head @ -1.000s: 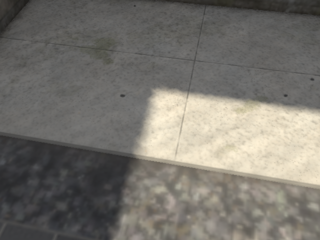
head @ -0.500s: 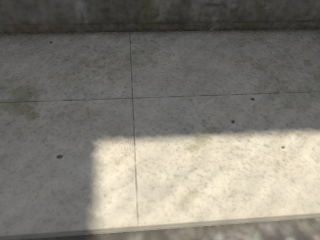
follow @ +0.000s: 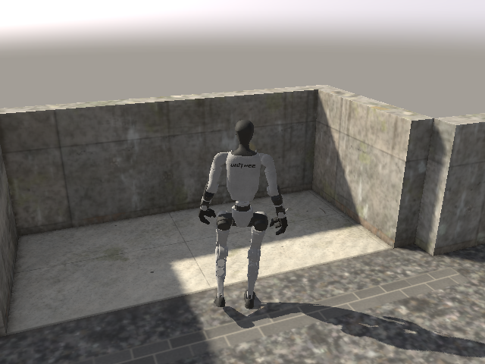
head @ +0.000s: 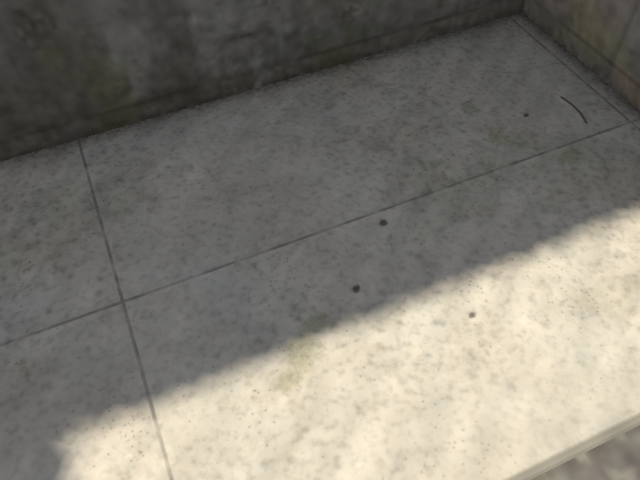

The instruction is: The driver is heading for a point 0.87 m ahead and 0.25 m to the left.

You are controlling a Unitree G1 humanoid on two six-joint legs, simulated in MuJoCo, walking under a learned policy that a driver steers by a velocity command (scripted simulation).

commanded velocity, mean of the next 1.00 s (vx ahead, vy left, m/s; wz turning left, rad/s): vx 0.50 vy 0.00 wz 0.29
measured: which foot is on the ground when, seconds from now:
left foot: up 0.00-0.40, down 0.42-0.96, up 0.98-1.00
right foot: down 0.00-0.44, up 0.46-0.92, down 0.94-1.00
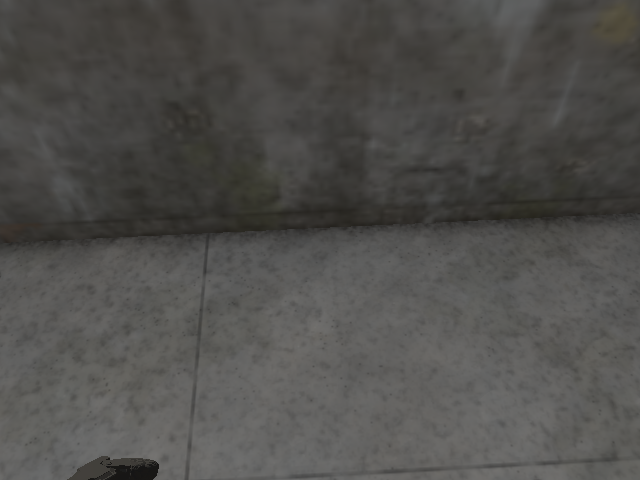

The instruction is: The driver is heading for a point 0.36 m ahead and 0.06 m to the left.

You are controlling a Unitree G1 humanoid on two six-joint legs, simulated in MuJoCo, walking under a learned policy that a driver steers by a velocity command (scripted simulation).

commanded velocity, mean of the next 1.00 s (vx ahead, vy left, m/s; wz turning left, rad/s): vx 0.24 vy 0.00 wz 0.29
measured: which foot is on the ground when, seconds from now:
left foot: up 0.00-0.42, down 0.44-1.00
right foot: down 0.00-0.44, up 0.46-0.84, down 0.86-1.00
